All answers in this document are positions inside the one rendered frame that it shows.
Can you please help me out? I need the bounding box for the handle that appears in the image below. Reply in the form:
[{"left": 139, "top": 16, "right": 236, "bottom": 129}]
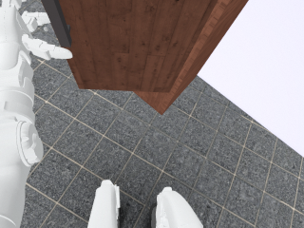
[{"left": 41, "top": 0, "right": 72, "bottom": 48}]

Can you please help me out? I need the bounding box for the cupboard door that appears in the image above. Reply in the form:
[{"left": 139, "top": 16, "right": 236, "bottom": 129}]
[{"left": 41, "top": 0, "right": 218, "bottom": 93}]

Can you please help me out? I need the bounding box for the right robot thigh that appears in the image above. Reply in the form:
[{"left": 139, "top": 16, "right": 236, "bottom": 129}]
[{"left": 157, "top": 190, "right": 203, "bottom": 228}]

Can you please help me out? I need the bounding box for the left robot thigh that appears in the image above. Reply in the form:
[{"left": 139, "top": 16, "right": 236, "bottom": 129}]
[{"left": 87, "top": 183, "right": 121, "bottom": 228}]

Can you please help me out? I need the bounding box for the robot left hand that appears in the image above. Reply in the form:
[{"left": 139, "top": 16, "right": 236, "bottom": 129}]
[{"left": 0, "top": 0, "right": 73, "bottom": 60}]

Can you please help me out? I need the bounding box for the left robot forearm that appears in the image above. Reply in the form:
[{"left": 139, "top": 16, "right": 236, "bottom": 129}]
[{"left": 0, "top": 43, "right": 35, "bottom": 125}]

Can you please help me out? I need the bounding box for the robot left upper arm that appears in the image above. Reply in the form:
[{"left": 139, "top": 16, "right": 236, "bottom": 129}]
[{"left": 0, "top": 121, "right": 44, "bottom": 228}]

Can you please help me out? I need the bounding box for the robot thigh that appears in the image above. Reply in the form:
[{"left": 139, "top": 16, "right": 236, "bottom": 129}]
[
  {"left": 87, "top": 183, "right": 121, "bottom": 228},
  {"left": 157, "top": 190, "right": 203, "bottom": 228}
]

